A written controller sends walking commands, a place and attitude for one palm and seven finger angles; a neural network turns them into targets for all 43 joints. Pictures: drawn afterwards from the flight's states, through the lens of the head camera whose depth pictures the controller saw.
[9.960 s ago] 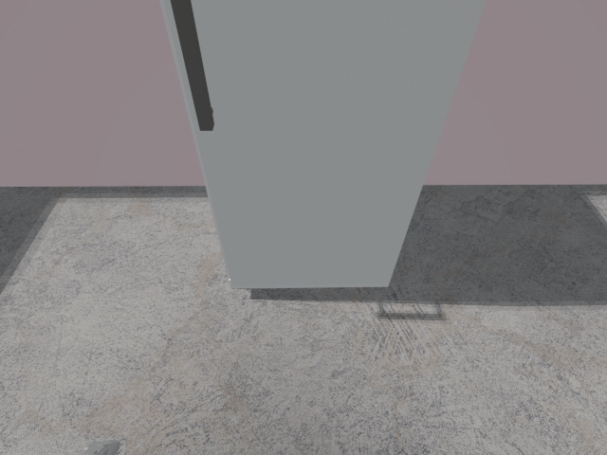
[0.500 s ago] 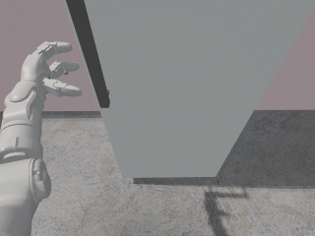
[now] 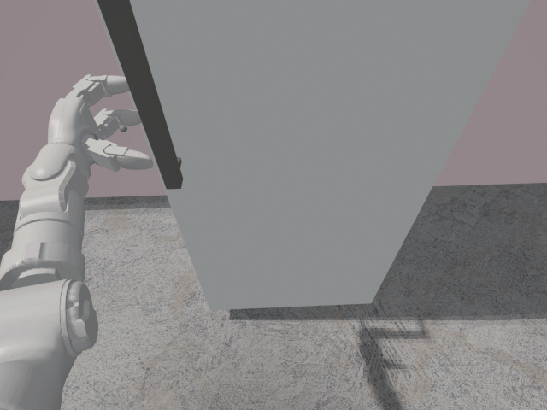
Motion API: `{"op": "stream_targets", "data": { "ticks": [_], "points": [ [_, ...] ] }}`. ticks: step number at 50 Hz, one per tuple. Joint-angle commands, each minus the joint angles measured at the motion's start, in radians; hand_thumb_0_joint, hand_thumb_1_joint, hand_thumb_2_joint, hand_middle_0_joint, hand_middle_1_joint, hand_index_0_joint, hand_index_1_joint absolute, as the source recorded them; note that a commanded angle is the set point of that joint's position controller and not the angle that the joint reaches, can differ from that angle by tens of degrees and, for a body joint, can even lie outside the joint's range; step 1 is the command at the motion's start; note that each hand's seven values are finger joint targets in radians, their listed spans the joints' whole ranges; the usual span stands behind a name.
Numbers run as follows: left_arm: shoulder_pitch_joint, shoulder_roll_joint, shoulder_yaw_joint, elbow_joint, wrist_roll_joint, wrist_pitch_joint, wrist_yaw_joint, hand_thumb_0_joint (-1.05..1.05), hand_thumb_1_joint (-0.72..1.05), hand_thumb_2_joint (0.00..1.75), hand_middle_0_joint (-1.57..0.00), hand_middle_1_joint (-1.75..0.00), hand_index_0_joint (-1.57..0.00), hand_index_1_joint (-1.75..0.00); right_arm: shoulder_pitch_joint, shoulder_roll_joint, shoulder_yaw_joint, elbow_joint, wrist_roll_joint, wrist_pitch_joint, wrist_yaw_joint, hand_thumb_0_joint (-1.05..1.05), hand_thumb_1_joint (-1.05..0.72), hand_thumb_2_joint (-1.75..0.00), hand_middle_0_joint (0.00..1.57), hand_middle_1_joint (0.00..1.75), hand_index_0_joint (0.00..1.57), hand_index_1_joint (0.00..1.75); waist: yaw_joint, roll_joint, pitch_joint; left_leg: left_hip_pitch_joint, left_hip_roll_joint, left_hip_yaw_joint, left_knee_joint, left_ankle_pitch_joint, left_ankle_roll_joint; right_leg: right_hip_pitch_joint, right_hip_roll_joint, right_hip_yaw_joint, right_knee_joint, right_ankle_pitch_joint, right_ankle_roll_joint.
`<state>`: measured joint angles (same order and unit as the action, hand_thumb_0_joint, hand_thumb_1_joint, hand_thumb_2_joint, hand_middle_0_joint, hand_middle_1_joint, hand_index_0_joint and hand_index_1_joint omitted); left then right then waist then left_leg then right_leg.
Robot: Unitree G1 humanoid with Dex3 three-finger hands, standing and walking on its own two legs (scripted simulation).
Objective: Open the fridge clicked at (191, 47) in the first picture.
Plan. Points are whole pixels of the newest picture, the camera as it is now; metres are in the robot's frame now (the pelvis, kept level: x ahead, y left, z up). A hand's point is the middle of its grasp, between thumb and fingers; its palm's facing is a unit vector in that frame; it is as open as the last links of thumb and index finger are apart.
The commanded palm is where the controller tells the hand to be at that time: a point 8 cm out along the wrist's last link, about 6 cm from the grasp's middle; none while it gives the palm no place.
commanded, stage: feel for the door with the fingertips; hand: left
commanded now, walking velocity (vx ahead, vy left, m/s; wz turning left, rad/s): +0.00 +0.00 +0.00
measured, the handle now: (148, 87) +0.52 +0.18 +0.22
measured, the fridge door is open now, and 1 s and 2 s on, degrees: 0 0 0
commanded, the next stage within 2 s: slide the fingers in behind the handle in 0.60 s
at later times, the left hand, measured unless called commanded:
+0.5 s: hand (129, 122) +0.46 +0.20 +0.20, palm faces +0.04 -1.00 +0.00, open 14.0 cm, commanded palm +0.45 +0.25 +0.19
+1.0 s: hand (133, 119) +0.48 +0.20 +0.19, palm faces +0.03 -1.00 +0.01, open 13.7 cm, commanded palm +0.45 +0.25 +0.19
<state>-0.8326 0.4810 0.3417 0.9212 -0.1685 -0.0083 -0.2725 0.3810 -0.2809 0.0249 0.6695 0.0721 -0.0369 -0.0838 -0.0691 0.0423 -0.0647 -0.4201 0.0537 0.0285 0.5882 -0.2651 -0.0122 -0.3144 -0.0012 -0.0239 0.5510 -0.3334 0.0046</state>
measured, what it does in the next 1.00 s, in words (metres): stands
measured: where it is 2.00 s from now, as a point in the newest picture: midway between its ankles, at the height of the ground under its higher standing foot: outside the picture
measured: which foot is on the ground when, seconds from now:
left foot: down 0.00-1.00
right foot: down 0.00-1.00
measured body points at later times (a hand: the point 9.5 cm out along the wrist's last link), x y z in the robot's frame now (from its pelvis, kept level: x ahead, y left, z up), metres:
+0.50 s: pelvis +0.00 +0.00 +0.00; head +0.02 -0.01 +0.45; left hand +0.45 +0.25 +0.20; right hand +0.07 -0.27 -0.12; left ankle +0.02 +0.13 -0.73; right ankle -0.04 -0.12 -0.73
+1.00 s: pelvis +0.00 +0.00 +0.00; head +0.04 +0.00 +0.44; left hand +0.47 +0.26 +0.19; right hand +0.02 -0.27 -0.12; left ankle +0.02 +0.13 -0.73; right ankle -0.04 -0.12 -0.73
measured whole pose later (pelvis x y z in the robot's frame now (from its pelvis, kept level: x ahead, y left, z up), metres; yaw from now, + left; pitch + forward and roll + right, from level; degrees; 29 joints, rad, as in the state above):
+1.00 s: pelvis +0.00 +0.00 +0.00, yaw +0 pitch +8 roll -1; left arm -0.98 0.51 0.34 1.10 -0.14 -0.08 -0.25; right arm 0.41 -0.28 0.02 0.70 0.05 -0.06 -0.07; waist -0.10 0.03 -0.07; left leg -0.50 0.05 0.02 0.63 -0.27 -0.01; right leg -0.39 0.00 -0.03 0.58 -0.33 0.01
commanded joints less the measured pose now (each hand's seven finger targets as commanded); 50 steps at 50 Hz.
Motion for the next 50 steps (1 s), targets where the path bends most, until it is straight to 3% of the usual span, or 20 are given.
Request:
{"op": "stream_targets", "data": {
  "ticks": [1,4,6,8,10,12,19,22,25,26,27,29,32,35,39,43,45,47,49,50],
  "points": [
    [-0.540,0.218,0.014,-0.219,-0.017,-0.056,0.024,0.00,-0.50,0.30,-0.30,-1.20,-0.30,-1.20,-0.011,-0.147,-0.057,-0.106,-0.004,-0.043,-0.016,0.00,-0.90,-0.90,0.20,0.30,0.20,0.30,-0.013,-0.010,-0.266,0.265,-0.037,-0.029,-0.041,0.218,0.055,-0.044,0.030,-0.013,-0.083,0.314,-0.013],
    [-0.559,0.233,0.026,-0.249,-0.003,-0.065,0.046,0.00,-0.50,0.30,-0.30,-1.20,-0.30,-1.20,-0.010,-0.146,-0.058,-0.103,-0.010,-0.049,-0.014,0.00,-0.90,-0.90,0.20,0.30,0.20,0.30,-0.001,0.034,-0.320,0.286,-0.040,-0.030,-0.036,0.245,0.052,-0.024,0.026,-0.010,-0.073,0.334,-0.017],
    [-0.546,0.205,0.013,-0.231,-0.002,-0.066,0.054,0.00,-0.50,0.30,-0.30,-1.20,-0.30,-1.20,-0.013,-0.142,-0.057,-0.101,-0.010,-0.051,-0.011,0.00,-0.90,-0.90,0.20,0.30,0.20,0.30,-0.006,0.007,-0.312,0.287,-0.039,-0.030,-0.034,0.250,0.052,-0.028,0.027,-0.013,-0.072,0.338,-0.016],
    [-0.525,0.225,0.034,-0.248,-0.004,-0.075,0.061,0.00,-0.50,0.30,-0.30,-1.20,-0.30,-1.20,-0.013,-0.144,-0.058,-0.104,-0.011,-0.051,-0.008,0.00,-0.90,-0.90,0.20,0.30,0.20,0.30,0.005,-0.019,-0.348,0.285,-0.041,-0.026,-0.031,0.277,0.054,0.011,0.026,-0.010,-0.065,0.381,-0.015],
    [-0.539,0.203,0.013,-0.243,0.002,-0.071,0.062,0.00,-0.50,0.30,-0.30,-1.20,-0.30,-1.20,-0.023,-0.139,-0.055,-0.107,-0.011,-0.050,-0.007,0.00,-0.90,-0.90,0.20,0.30,0.20,0.30,0.002,0.018,-0.320,0.282,-0.042,-0.022,-0.032,0.283,0.051,-0.001,0.025,-0.012,-0.063,0.388,-0.016],
    [-0.499,0.262,0.062,-0.195,0.003,-0.068,0.068,0.00,-0.50,0.30,-0.30,-1.20,-0.30,-1.20,-0.014,-0.146,-0.055,-0.106,-0.013,-0.043,-0.010,0.00,-0.90,-0.90,0.20,0.30,0.20,0.30,0.011,-0.047,-0.298,0.241,-0.043,-0.019,-0.034,0.260,0.058,0.023,0.024,-0.009,-0.070,0.379,-0.014],
    [-0.612,0.228,0.003,-0.172,0.013,-0.093,0.046,0.00,-0.50,0.30,-0.30,-1.20,-0.30,-1.20,-0.011,-0.143,-0.055,-0.100,-0.009,-0.038,-0.016,0.00,-0.90,-0.90,0.20,0.30,0.20,0.30,-0.023,0.015,-0.309,0.268,-0.044,-0.020,-0.025,0.260,0.055,-0.016,0.021,-0.001,-0.068,0.384,-0.012],
    [-0.627,0.206,-0.012,-0.108,-0.003,-0.100,0.033,0.00,-0.50,0.30,-0.30,-1.20,-0.30,-1.20,0.011,-0.150,-0.057,-0.084,-0.011,-0.041,-0.020,0.00,-0.90,-0.90,0.20,0.30,0.20,0.30,-0.041,-0.037,-0.286,0.260,-0.042,-0.028,-0.020,0.239,0.057,-0.037,0.023,-0.005,-0.075,0.353,-0.011],
    [-0.668,0.253,0.007,-0.043,0.009,-0.093,0.031,0.00,-0.50,0.30,-0.30,-1.20,-0.30,-1.20,0.023,-0.159,-0.055,-0.068,-0.012,-0.039,-0.022,0.00,-0.90,-0.90,0.20,0.30,0.20,0.30,-0.047,-0.019,-0.264,0.223,-0.042,-0.032,-0.022,0.196,0.055,-0.070,0.019,-0.001,-0.075,0.313,-0.009],
    [-0.686,0.232,-0.017,-0.026,0.016,-0.094,0.032,0.00,-0.50,0.30,-0.30,-1.20,-0.30,-1.20,0.028,-0.157,-0.054,-0.067,-0.013,-0.039,-0.021,0.00,-0.90,-0.90,0.20,0.30,0.20,0.30,-0.056,-0.014,-0.258,0.219,-0.041,-0.036,-0.023,0.185,0.053,-0.086,0.020,-0.003,-0.075,0.294,-0.008],
    [-0.713,0.211,-0.034,-0.036,0.015,-0.104,0.037,0.00,-0.50,0.30,-0.30,-1.20,-0.30,-1.20,0.038,-0.157,-0.056,-0.063,-0.016,-0.043,-0.021,0.00,-0.90,-0.90,0.20,0.30,0.20,0.30,-0.068,-0.015,-0.269,0.234,-0.042,-0.037,-0.014,0.201,0.056,-0.089,0.019,-0.005,-0.073,0.299,-0.008],
    [-0.729,0.239,-0.007,-0.065,0.019,-0.122,0.043,0.00,-0.50,0.30,-0.30,-1.20,-0.30,-1.20,0.044,-0.160,-0.059,-0.063,-0.020,-0.047,-0.015,0.00,-0.90,-0.90,0.20,0.30,0.20,0.30,-0.055,0.040,-0.346,0.279,-0.040,-0.044,-0.005,0.238,0.050,-0.090,0.022,-0.002,-0.060,0.318,-0.012],
    [-0.736,0.227,-0.010,-0.027,0.016,-0.140,0.048,0.00,-0.50,0.30,-0.30,-1.20,-0.30,-1.20,0.072,-0.162,-0.061,-0.050,-0.027,-0.049,-0.013,0.00,-0.90,-0.90,0.20,0.30,0.20,0.30,-0.063,-0.010,-0.345,0.265,-0.037,-0.053,-0.001,0.253,0.050,-0.087,0.026,-0.013,-0.052,0.316,-0.011],
    [-0.777,0.226,-0.019,-0.017,0.023,-0.137,0.047,0.00,-0.50,0.30,-0.30,-1.20,-0.30,-1.20,0.075,-0.164,-0.063,-0.041,-0.024,-0.051,-0.011,0.00,-0.90,-0.90,0.20,0.30,0.20,0.30,-0.078,0.004,-0.326,0.259,-0.035,-0.048,0.001,0.224,0.051,-0.122,0.028,-0.007,-0.061,0.298,-0.006],
    [-0.731,0.258,0.008,0.027,0.025,-0.128,0.041,0.00,-0.50,0.30,-0.30,-1.20,-0.30,-1.20,0.091,-0.169,-0.063,-0.039,-0.026,-0.049,-0.009,0.00,-0.90,-0.90,0.20,0.30,0.20,0.30,-0.062,0.011,-0.321,0.230,-0.036,-0.052,-0.003,0.206,0.050,-0.119,0.029,-0.009,-0.058,0.275,-0.010],
    [-0.704,0.229,-0.005,0.019,0.017,-0.130,0.034,0.00,-0.50,0.30,-0.30,-1.20,-0.30,-1.20,0.087,-0.164,-0.063,-0.048,-0.024,-0.052,-0.005,0.00,-0.90,-0.90,0.20,0.30,0.20,0.30,-0.056,0.025,-0.313,0.234,-0.034,-0.050,-0.003,0.193,0.048,-0.127,0.031,-0.014,-0.059,0.255,-0.012],
    [-0.680,0.266,0.027,-0.002,0.016,-0.131,0.032,0.00,-0.50,0.30,-0.30,-1.20,-0.30,-1.20,0.088,-0.166,-0.063,-0.054,-0.026,-0.052,-0.004,0.00,-0.90,-0.90,0.20,0.30,0.20,0.30,-0.043,0.018,-0.335,0.228,-0.034,-0.047,-0.004,0.205,0.049,-0.102,0.030,-0.013,-0.055,0.272,-0.012],
    [-0.641,0.234,0.012,-0.031,0.007,-0.134,0.028,0.00,-0.50,0.30,-0.30,-1.20,-0.30,-1.20,0.086,-0.161,-0.064,-0.066,-0.027,-0.051,-0.004,0.00,-0.90,-0.90,0.20,0.30,0.20,0.30,-0.037,-0.006,-0.340,0.232,-0.036,-0.044,-0.001,0.234,0.051,-0.077,0.031,-0.021,-0.049,0.300,-0.013],
    [-0.604,0.243,0.027,-0.097,0.008,-0.135,0.031,0.00,-0.50,0.30,-0.30,-1.20,-0.30,-1.20,0.065,-0.158,-0.064,-0.082,-0.023,-0.054,0.002,0.00,-0.90,-0.90,0.20,0.30,0.20,0.30,-0.014,0.035,-0.381,0.268,-0.034,-0.043,-0.002,0.260,0.047,-0.069,0.034,-0.018,-0.042,0.319,-0.016],
    [-0.580,0.222,0.014,-0.101,0.006,-0.128,0.031,0.00,-0.50,0.30,-0.30,-1.20,-0.30,-1.20,0.058,-0.155,-0.063,-0.087,-0.019,-0.053,0.001,0.00,-0.90,-0.90,0.20,0.30,0.20,0.30,-0.016,0.019,-0.353,0.259,-0.031,-0.041,-0.005,0.255,0.046,-0.072,0.035,-0.022,-0.045,0.314,-0.015]
  ]
}}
